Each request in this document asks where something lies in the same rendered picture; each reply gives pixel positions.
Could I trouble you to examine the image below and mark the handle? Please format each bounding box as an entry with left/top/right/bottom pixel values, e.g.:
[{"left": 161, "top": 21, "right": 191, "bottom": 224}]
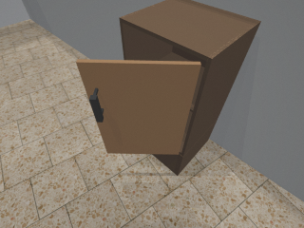
[{"left": 89, "top": 88, "right": 104, "bottom": 123}]

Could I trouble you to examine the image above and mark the cupboard door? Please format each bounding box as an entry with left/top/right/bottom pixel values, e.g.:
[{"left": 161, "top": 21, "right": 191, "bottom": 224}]
[{"left": 76, "top": 59, "right": 201, "bottom": 155}]

